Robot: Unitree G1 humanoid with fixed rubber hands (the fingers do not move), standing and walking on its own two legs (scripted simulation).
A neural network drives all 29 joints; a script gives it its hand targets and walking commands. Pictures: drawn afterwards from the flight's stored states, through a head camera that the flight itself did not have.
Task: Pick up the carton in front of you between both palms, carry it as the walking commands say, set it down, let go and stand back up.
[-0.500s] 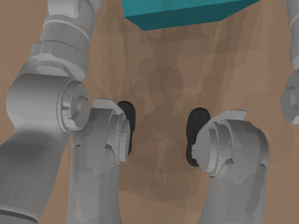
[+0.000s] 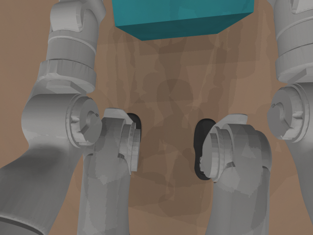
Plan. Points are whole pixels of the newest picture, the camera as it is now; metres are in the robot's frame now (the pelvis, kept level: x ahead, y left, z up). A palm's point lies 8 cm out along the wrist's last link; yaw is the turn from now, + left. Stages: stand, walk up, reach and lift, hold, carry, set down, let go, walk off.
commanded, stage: reach and lift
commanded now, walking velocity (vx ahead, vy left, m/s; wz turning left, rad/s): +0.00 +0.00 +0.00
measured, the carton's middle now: out of the picture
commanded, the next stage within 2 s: none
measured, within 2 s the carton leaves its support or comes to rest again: leaves its support in 0.04 s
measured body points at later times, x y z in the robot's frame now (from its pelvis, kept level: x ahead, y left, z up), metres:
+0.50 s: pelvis -0.02 +0.01 +0.12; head +0.25 -0.03 +0.47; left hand +0.51 +0.13 +0.05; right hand +0.51 -0.18 +0.05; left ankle +0.12 +0.15 -0.33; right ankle +0.10 -0.12 -0.33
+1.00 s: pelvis +0.02 +0.01 +0.22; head +0.21 -0.02 +0.63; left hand +0.50 +0.12 +0.19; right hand +0.48 -0.18 +0.19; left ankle +0.12 +0.15 -0.33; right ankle +0.10 -0.12 -0.33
